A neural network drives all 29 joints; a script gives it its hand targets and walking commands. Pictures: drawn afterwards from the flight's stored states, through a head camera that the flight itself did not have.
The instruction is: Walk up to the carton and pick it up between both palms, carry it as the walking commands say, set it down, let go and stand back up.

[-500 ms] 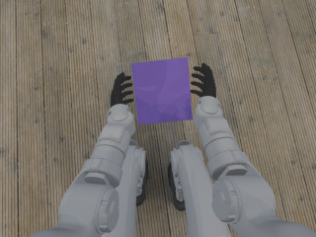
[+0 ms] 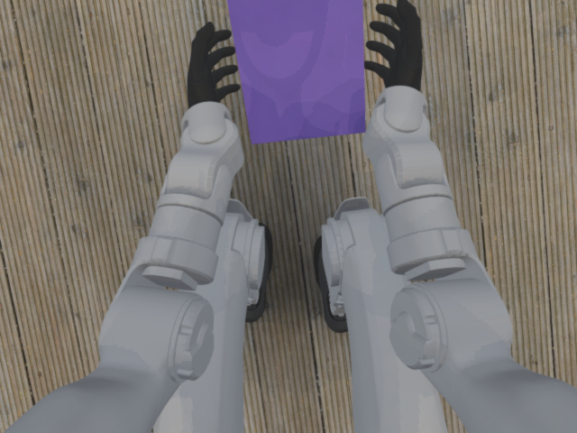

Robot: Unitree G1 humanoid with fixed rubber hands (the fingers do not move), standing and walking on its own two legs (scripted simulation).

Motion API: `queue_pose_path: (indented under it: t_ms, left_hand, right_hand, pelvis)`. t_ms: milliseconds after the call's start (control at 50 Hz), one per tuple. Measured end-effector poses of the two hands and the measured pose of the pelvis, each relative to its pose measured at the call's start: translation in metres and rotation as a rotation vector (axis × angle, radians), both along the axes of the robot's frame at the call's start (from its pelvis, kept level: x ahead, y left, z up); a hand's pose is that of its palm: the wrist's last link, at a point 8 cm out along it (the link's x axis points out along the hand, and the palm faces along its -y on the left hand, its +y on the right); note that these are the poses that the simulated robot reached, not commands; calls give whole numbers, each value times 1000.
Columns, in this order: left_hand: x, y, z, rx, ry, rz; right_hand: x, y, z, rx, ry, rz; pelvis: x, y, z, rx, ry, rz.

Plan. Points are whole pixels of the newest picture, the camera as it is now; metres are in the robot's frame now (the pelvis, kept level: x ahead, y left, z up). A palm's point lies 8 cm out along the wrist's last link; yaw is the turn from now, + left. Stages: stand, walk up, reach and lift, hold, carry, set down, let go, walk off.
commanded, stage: set down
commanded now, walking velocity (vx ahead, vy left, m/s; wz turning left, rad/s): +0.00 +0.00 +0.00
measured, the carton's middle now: (303, 63) +0.55 -0.02 -0.24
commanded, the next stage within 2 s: none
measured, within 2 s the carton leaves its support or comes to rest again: rests again in 1.06 s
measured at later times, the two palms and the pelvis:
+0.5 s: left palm (227, 82) +0.51 +0.08 -0.17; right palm (406, 79) +0.51 -0.14 -0.17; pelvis +0.01 -0.01 -0.07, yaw -1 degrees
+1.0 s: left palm (225, 62) +0.54 +0.09 -0.20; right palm (402, 58) +0.54 -0.14 -0.20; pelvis +0.06 -0.01 -0.07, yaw -1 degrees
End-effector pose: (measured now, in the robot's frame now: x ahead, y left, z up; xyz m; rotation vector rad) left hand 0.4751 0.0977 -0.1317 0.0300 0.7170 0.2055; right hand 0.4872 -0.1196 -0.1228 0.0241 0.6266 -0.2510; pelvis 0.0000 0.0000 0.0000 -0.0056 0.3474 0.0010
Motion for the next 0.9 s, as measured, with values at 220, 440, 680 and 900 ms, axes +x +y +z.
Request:
queue_pose_path:
  t_ms: [220, 440, 680, 900]
  left_hand:
    - [19, -8, -12, 18, -4, -55]
    - [29, -18, -33, 10, 38, -105]
    - [51, -13, -50, -17, 19, -102]
    - [64, -12, -60, -40, -26, -88]
  right_hand:
    - [0, -9, -26, -6, 62, -34]
    - [12, -22, -42, -68, 92, 27]
    - [39, -24, -62, -5, 39, 57]
    - [51, -24, -71, 24, 2, 44]
  pelvis:
    - [0, -9, -35, 16, 45, -7]
    - [7, -13, -63, 39, 160, -32]
    - [31, -12, -70, 48, 268, -29]
    - [52, -12, -69, 55, 307, -31]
